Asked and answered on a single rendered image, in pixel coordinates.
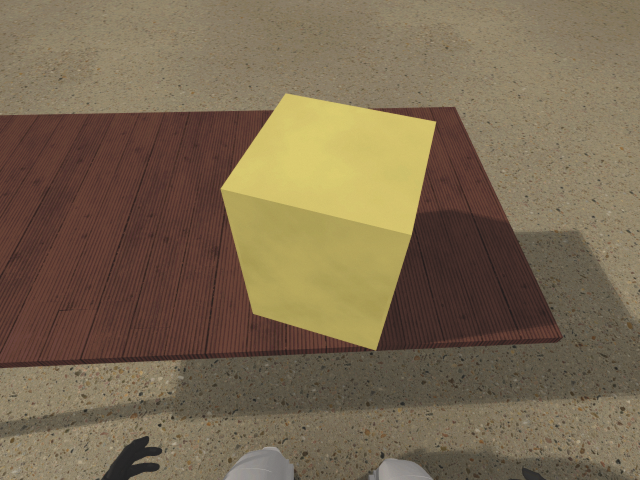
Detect carton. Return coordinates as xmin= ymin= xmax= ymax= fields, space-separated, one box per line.
xmin=221 ymin=94 xmax=436 ymax=351

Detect left robot thigh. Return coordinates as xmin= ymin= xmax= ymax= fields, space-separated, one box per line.
xmin=223 ymin=450 xmax=294 ymax=480

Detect table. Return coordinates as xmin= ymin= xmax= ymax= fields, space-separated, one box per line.
xmin=0 ymin=107 xmax=563 ymax=368

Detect robot left shin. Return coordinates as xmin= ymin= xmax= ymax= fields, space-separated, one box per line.
xmin=262 ymin=447 xmax=282 ymax=455

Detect robot left hand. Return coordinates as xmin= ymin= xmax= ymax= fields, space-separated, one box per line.
xmin=101 ymin=436 xmax=162 ymax=480

